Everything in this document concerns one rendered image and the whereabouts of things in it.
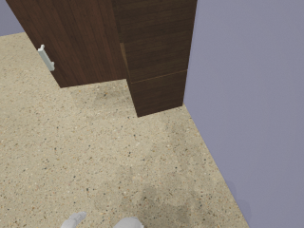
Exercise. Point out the handle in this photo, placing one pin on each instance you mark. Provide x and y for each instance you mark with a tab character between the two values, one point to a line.
49	64

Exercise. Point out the robot left hand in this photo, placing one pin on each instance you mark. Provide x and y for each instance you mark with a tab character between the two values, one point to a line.
74	220

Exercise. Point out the robot left thigh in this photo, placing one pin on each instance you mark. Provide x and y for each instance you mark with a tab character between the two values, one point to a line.
129	222

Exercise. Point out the cupboard door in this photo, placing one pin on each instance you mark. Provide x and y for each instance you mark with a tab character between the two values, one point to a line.
79	36

